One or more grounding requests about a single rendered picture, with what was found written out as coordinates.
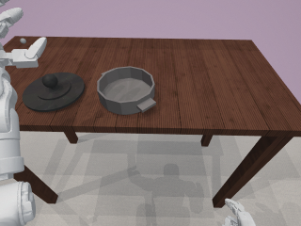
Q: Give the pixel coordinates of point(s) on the left robot upper arm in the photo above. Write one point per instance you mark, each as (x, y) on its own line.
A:
(17, 204)

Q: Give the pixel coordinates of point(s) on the robot left hand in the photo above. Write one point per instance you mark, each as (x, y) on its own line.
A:
(21, 58)

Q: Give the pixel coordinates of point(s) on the table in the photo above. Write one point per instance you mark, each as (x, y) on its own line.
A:
(202, 87)

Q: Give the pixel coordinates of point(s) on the left robot forearm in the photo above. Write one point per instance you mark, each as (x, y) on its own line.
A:
(11, 160)

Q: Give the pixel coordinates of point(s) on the pot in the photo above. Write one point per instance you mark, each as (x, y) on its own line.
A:
(126, 90)

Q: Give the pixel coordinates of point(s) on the robot right hand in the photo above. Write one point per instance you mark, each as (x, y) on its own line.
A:
(243, 217)

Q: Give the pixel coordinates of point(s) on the knob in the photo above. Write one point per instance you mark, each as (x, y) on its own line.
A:
(49, 80)

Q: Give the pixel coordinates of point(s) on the lid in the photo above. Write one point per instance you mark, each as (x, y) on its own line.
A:
(68, 90)

